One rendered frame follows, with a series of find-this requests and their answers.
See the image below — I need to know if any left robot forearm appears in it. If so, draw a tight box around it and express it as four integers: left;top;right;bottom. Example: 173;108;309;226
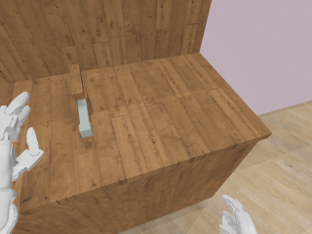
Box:
0;188;20;234

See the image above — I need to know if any left robot hand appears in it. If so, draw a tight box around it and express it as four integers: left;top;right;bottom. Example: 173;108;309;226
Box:
0;91;44;189

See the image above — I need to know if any tap lever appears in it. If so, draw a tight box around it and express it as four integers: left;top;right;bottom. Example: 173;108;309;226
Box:
77;98;94;137

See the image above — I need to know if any right robot hand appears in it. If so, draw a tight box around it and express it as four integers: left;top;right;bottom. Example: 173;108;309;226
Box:
219;194;257;234

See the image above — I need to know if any counter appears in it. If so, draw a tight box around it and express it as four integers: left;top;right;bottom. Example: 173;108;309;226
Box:
0;0;272;234

